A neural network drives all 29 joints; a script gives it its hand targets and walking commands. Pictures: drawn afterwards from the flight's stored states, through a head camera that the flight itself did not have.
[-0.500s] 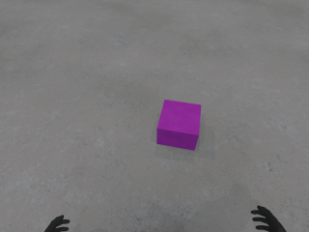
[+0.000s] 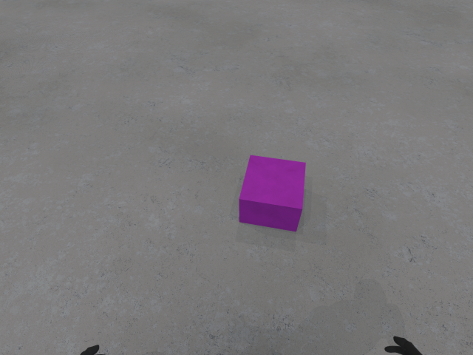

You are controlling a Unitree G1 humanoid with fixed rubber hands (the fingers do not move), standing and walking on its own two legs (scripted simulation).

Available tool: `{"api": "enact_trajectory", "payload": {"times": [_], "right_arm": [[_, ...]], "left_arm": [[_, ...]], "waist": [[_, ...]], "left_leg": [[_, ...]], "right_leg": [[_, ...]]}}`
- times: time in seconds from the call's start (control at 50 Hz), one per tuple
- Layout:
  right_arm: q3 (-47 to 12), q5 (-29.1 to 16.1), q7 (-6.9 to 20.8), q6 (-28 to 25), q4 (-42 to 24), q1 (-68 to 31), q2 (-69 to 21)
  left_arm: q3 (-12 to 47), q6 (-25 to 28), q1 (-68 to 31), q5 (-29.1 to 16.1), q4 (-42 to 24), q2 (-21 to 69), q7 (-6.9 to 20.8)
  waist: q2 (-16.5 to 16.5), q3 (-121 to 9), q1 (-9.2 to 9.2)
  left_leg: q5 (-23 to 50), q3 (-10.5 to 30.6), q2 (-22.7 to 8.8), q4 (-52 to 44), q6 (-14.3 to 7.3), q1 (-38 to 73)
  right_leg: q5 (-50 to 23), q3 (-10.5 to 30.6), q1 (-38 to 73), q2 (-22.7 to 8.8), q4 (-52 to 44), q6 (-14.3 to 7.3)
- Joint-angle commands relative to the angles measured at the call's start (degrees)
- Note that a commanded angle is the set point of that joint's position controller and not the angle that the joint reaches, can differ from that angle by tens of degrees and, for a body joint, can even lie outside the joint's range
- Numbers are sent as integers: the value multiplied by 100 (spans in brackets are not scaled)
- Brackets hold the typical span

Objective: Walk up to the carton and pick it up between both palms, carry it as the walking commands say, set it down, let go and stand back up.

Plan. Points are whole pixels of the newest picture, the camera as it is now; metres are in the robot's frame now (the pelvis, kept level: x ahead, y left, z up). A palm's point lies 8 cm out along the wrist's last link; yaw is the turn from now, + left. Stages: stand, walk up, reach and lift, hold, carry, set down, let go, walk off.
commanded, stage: stand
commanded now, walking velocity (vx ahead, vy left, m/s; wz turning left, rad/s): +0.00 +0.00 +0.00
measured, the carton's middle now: (272, 192) +0.96 -0.18 -0.66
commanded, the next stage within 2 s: walk up in 1.24 s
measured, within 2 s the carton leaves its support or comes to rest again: neither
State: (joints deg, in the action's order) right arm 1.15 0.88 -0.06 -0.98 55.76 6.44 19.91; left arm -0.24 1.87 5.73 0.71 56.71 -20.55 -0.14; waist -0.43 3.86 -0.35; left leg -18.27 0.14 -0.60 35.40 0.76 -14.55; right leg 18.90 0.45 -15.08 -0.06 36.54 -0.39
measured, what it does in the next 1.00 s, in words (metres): stands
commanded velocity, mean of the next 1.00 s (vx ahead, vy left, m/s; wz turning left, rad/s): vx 0.00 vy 0.00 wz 0.00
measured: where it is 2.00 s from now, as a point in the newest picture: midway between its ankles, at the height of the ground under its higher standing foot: outside the picture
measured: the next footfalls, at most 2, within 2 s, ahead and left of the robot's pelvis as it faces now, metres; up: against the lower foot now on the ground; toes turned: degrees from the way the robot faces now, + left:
left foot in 2.00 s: +0.37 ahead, +0.11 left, +0.00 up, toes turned -1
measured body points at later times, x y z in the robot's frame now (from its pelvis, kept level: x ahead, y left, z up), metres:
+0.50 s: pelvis +0.00 +0.01 +0.02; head +0.01 +0.01 +0.47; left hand +0.10 +0.30 -0.11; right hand +0.11 -0.29 -0.10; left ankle +0.01 +0.13 -0.73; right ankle +0.01 -0.12 -0.73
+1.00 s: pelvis +0.01 +0.01 +0.02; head +0.01 +0.01 +0.47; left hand +0.10 +0.31 -0.11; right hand +0.11 -0.29 -0.10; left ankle +0.01 +0.13 -0.73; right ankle +0.01 -0.12 -0.73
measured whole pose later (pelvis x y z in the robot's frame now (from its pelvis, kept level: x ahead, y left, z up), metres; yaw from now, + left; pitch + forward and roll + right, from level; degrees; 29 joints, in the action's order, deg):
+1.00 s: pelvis +0.01 +0.01 +0.02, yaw -1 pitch -3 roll +0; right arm 1.3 0.7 0.1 -0.8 63.1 3.6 19.7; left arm 0.3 1.0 4.3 0.4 63.7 -20.1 -0.1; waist -0.3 3.4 0.3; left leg -11.2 -0.6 -0.6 20.7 0.4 -6.5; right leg 11.1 1.1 -6.8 -0.2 21.0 0.4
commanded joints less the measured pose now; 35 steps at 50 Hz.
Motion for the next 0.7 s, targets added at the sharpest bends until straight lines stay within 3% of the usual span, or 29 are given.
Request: {"api": "enact_trajectory", "payload": {"times": [0.0, 0.02, 0.06, 0.12, 0.2, 0.24, 0.3, 0.34, 0.38, 0.4, 0.42, 0.44, 0.46, 0.5, 0.52, 0.58, 0.64, 0.68], "right_arm": [[172, -27, -34, -97, -179, -317, 978], [204, 1, -24, -97, -119, -292, 1143], [196, -7, -27, -122, -18, -316, 1100], [159, -30, -34, -120, 45, -395, 1000], [184, -22, -36, -110, 174, -412, 1147], [191, -20, -48, -115, 264, -355, 1089], [200, 6, -20, -112, 261, -496, 1127], [184, -12, -22, -81, 311, -443, 1008], [211, -23, -10, -94, 347, -447, 1183], [189, -26, -21, -94, 331, -476, 1024], [164, -36, -34, -86, 313, -485, 1010], [209, 2, -53, -98, 341, -571, 1141], [204, -25, -52, -80, 376, -423, 1079], [173, -11, -51, -78, 423, -443, 1083], [197, -16, -31, -74, 394, -440, 1085], [226, -23, -24, -69, 390, -537, 1139], [204, -45, -29, -68, 404, -504, 1090], [205, -29, -50, -73, 419, -519, 1144]], "left_arm": [[-200, 63, -477, -21, -235, -1146, -43], [-183, 43, -343, -42, -182, -1105, -54], [-187, 45, -383, -54, -59, -1098, -32], [-147, 50, -480, -47, -5, -1073, -25], [-119, 51, -432, -28, 122, -1039, -33], [-127, 42, -480, -32, 181, -1055, -33], [-118, 15, -496, -46, 261, -1077, -24], [-129, 37, -531, -18, 238, -1106, -31], [-112, 23, -443, -20, 300, -1026, -29], [-130, 35, -488, -15, 325, -1102, -41], [-134, 28, -558, -36, 304, -1146, -46], [-125, 34, -453, -30, 319, -1005, -45], [-127, 39, -511, -3, 350, -1085, -40], [-138, 25, -459, -29, 334, -1058, -34], [-141, 8, -473, -21, 362, -1098, -42], [-135, 7, -411, -23, 411, -1057, -40], [-96, 33, -369, -44, 391, -1020, -28], [-100, 45, -410, -24, 384, -1000, -24]], "waist": [[26, -420, 18], [192, -389, 73], [-82, -553, 86], [17, -428, 7], [116, -445, 102], [-103, -435, 76], [137, -456, 34], [-107, -405, 64], [143, -454, 68], [-34, -496, 25], [6, -390, 1], [67, -450, 102], [59, -495, 24], [98, -426, 70], [-32, -346, 54], [255, -358, 32], [31, -530, 53], [112, -415, 62]], "left_leg": [[957, 456, -419, -924, -334, 222], [915, 515, -468, -1036, -375, 227], [1004, 525, -507, -1149, -369, 354], [1130, 521, -548, -1342, -331, 427], [1285, 495, -536, -1450, -269, 624], [1223, 508, -551, -1528, -272, 580], [1179, 474, -596, -1585, -257, 688], [1201, 484, -597, -1645, -239, 740], [1133, 461, -577, -1663, -236, 671], [1227, 499, -604, -1681, -235, 804], [1267, 474, -612, -1720, -243, 816], [1163, 505, -621, -1697, -280, 754], [1207, 441, -598, -1771, -221, 828], [1304, 459, -597, -1714, -224, 722], [1160, 481, -604, -1797, -217, 792], [1026, 505, -621, -1816, -247, 799], [1145, 503, -631, -1789, -236, 883], [1272, 490, -653, -1783, -238, 833]], "right_leg": [[-894, 724, 96, -574, -1174, -288], [-986, 696, 197, -554, -1219, -268], [-1007, 717, 362, -595, -1307, -261], [-1093, 669, 359, -561, -1424, -214], [-1266, 613, 548, -599, -1620, -195], [-1258, 621, 594, -622, -1691, -192], [-1256, 652, 588, -644, -1791, -169], [-1181, 554, 616, -616, -1829, -169], [-1301, 575, 706, -623, -1847, -112], [-1337, 589, 701, -640, -1866, -144], [-1225, 641, 553, -643, -1868, -134], [-1273, 597, 673, -626, -1882, -124], [-1324, 571, 674, -643, -1875, -115], [-1398, 546, 716, -611, -1854, -98], [-1191, 549, 638, -612, -1911, -125], [-1225, 634, 589, -646, -1984, -138], [-1234, 600, 710, -623, -1977, -106], [-1322, 551, 701, -641, -1922, -96]]}}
